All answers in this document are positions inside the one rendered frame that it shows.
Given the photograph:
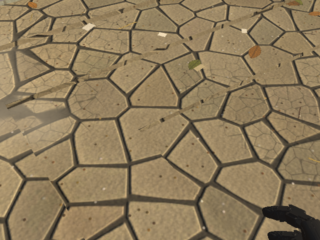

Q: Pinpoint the right robot hand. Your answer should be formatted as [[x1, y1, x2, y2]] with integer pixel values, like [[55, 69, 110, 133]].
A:
[[262, 204, 320, 240]]

